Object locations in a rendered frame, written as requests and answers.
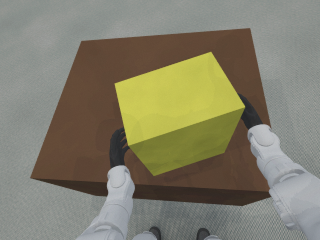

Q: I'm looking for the left robot hand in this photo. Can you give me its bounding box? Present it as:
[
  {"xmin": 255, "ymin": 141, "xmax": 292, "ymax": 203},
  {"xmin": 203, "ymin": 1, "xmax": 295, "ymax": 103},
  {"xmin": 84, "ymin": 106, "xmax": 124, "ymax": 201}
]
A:
[{"xmin": 109, "ymin": 127, "xmax": 130, "ymax": 169}]

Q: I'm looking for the right robot upper arm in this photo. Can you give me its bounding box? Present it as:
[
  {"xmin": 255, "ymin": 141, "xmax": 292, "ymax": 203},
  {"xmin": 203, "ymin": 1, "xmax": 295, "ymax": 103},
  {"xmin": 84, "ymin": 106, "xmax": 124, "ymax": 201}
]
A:
[{"xmin": 269, "ymin": 172, "xmax": 320, "ymax": 240}]

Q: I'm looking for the carton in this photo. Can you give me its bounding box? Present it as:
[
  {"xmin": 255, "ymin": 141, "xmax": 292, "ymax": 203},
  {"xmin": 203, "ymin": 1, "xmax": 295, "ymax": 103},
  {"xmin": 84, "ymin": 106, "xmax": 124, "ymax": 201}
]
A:
[{"xmin": 115, "ymin": 52, "xmax": 245, "ymax": 176}]

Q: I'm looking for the robot right foot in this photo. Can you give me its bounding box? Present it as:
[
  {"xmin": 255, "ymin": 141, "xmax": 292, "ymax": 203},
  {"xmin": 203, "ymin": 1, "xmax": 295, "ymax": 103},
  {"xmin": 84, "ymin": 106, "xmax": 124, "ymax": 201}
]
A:
[{"xmin": 196, "ymin": 228, "xmax": 210, "ymax": 240}]

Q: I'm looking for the robot foot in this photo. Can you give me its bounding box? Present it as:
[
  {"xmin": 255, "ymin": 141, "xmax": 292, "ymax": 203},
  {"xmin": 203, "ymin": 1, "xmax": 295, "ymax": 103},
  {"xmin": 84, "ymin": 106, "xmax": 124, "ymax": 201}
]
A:
[
  {"xmin": 149, "ymin": 226, "xmax": 161, "ymax": 240},
  {"xmin": 196, "ymin": 228, "xmax": 210, "ymax": 240}
]

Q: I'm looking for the pedestal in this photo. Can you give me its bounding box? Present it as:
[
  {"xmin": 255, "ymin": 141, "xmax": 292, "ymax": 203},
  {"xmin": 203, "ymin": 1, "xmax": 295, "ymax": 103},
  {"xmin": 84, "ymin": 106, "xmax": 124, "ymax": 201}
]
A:
[{"xmin": 30, "ymin": 28, "xmax": 272, "ymax": 206}]

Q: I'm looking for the left robot upper arm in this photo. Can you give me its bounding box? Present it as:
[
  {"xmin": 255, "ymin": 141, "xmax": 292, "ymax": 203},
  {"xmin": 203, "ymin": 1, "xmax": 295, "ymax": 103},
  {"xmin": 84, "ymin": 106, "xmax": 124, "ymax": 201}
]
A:
[{"xmin": 76, "ymin": 229, "xmax": 124, "ymax": 240}]

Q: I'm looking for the right robot hand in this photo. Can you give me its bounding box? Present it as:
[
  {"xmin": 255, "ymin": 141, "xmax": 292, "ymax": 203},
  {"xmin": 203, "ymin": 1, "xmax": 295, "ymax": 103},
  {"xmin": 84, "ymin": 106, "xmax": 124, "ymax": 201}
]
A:
[{"xmin": 237, "ymin": 93, "xmax": 263, "ymax": 130}]

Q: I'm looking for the left robot forearm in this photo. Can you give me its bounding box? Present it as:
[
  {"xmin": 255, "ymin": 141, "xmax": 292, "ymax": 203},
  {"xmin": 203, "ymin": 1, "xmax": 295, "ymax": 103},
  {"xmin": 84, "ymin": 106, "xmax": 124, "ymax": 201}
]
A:
[{"xmin": 81, "ymin": 165, "xmax": 135, "ymax": 240}]

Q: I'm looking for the robot left foot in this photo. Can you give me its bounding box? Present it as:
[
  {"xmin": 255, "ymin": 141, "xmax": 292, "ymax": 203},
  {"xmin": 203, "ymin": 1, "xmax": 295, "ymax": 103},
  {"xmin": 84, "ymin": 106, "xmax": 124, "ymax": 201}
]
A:
[{"xmin": 149, "ymin": 226, "xmax": 161, "ymax": 240}]

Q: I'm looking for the right robot forearm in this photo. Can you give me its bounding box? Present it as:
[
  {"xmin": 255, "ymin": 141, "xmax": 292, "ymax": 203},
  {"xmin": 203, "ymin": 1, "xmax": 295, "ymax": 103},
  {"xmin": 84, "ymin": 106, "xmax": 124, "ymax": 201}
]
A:
[{"xmin": 247, "ymin": 124, "xmax": 320, "ymax": 189}]

